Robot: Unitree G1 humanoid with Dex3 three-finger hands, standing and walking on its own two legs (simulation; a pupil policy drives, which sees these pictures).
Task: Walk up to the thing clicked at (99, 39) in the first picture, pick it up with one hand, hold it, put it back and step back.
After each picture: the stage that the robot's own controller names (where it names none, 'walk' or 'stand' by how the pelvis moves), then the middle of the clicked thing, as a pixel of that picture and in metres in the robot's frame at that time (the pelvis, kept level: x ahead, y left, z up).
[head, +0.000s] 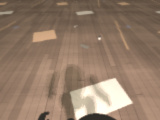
stand; (99, 37) +2.15 -0.30 -0.72
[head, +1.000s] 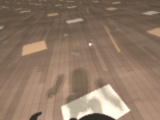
walk; (90, 43) +2.03 +0.10 -0.69
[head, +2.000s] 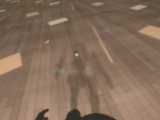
walk; (76, 53) +1.42 +0.36 -0.72
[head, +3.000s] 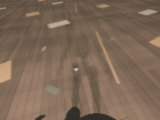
walk; (75, 67) +0.99 +0.29 -0.72
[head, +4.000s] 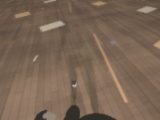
walk; (74, 83) +0.62 +0.25 -0.71
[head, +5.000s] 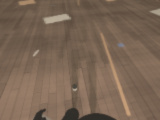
stand; (74, 87) +0.50 +0.18 -0.70
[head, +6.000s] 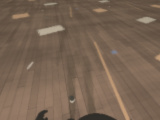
stand; (72, 99) +0.43 +0.19 -0.72
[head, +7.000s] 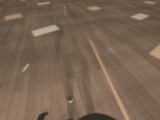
stand; (70, 99) +0.41 +0.22 -0.72
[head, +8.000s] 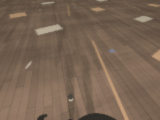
stand; (70, 97) +0.44 +0.21 -0.73
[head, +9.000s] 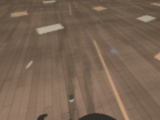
stand; (71, 98) +0.43 +0.20 -0.73
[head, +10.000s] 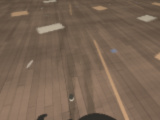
go down; (71, 97) +0.43 +0.20 -0.73
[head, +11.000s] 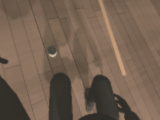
go down; (52, 52) +0.51 +0.27 -0.31
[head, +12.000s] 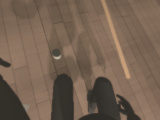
close in; (56, 54) +0.50 +0.26 -0.33
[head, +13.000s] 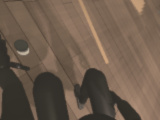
close in; (22, 48) +0.48 +0.32 -0.23
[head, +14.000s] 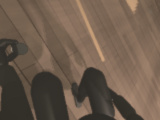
lift; (19, 49) +0.46 +0.32 -0.22
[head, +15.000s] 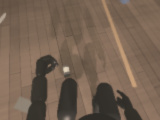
close; (66, 71) +0.42 +0.23 -0.42
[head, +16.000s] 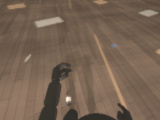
close; (68, 100) +0.36 +0.21 -0.69
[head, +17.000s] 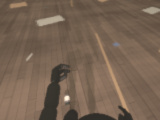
stand; (67, 99) +0.35 +0.25 -0.70
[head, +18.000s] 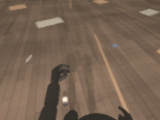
stand; (65, 100) +0.35 +0.26 -0.70
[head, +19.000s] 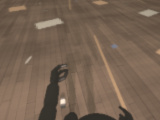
hold; (63, 102) +0.33 +0.29 -0.71
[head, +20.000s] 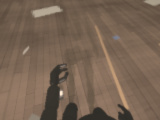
stand; (60, 94) +0.34 +0.31 -0.67
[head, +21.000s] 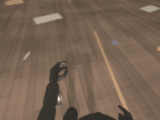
stand; (59, 99) +0.33 +0.33 -0.68
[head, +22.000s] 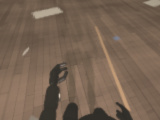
stand; (57, 96) +0.32 +0.35 -0.65
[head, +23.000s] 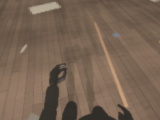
stand; (55, 94) +0.32 +0.37 -0.66
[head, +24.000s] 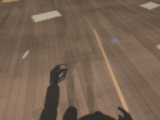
stand; (54, 99) +0.30 +0.39 -0.69
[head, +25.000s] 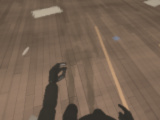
stand; (53, 97) +0.30 +0.41 -0.67
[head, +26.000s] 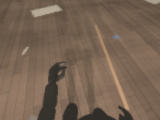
stand; (51, 97) +0.30 +0.43 -0.67
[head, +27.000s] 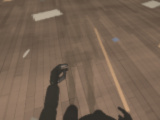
close; (50, 99) +0.29 +0.44 -0.67
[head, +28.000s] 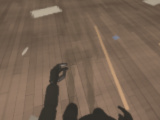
close; (48, 98) +0.29 +0.46 -0.67
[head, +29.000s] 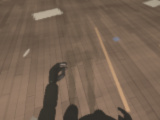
close; (48, 99) +0.28 +0.47 -0.67
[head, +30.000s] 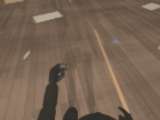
close; (47, 101) +0.27 +0.49 -0.69
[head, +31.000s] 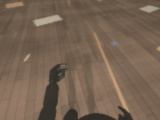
stand; (46, 104) +0.27 +0.50 -0.69
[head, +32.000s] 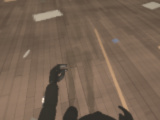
stand; (44, 101) +0.27 +0.51 -0.69
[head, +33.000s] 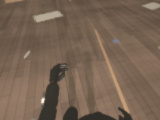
close; (44, 101) +0.26 +0.53 -0.69
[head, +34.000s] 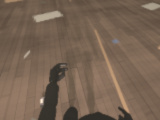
close; (43, 102) +0.26 +0.54 -0.69
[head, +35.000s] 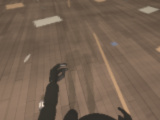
close; (42, 105) +0.26 +0.55 -0.69
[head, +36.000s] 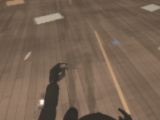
close; (41, 103) +0.26 +0.56 -0.69
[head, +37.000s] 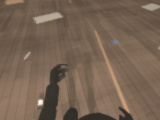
close; (40, 103) +0.25 +0.57 -0.69
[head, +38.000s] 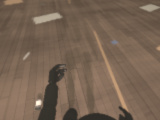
close; (38, 104) +0.24 +0.59 -0.69
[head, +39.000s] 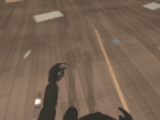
close; (37, 103) +0.24 +0.60 -0.69
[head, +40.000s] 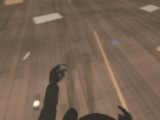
close; (36, 104) +0.24 +0.61 -0.69
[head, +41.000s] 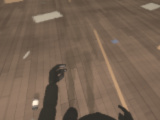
close; (35, 104) +0.23 +0.63 -0.69
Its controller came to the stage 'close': yes
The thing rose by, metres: 0.01
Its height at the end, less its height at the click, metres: -0.02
